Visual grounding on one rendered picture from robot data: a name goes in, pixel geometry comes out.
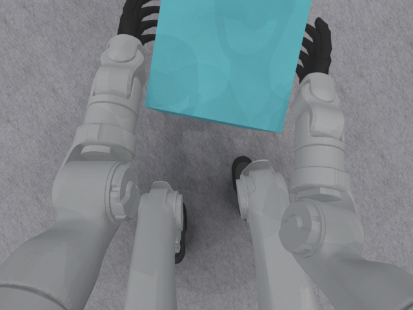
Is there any robot left foot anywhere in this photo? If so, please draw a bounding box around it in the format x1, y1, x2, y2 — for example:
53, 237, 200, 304
175, 203, 187, 264

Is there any robot left hand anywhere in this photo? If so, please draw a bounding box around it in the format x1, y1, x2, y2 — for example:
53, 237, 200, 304
117, 0, 160, 45

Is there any robot right shin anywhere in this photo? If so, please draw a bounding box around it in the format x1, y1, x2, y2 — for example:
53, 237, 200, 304
241, 160, 289, 199

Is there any robot right forearm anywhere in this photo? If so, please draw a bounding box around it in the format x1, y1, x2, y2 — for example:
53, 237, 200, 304
290, 72, 360, 220

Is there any robot right hand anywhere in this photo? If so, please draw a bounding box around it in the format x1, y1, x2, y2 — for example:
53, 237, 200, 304
296, 17, 332, 84

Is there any left robot upper arm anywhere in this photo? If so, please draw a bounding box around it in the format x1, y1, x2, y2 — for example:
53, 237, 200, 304
0, 161, 141, 310

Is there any carton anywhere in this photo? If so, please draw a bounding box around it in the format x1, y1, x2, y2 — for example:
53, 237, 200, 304
145, 0, 312, 133

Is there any right robot upper arm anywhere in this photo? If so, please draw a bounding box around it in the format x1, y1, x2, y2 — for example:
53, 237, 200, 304
278, 198, 413, 310

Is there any robot left forearm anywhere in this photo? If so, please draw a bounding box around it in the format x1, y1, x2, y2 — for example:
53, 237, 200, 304
52, 34, 146, 211

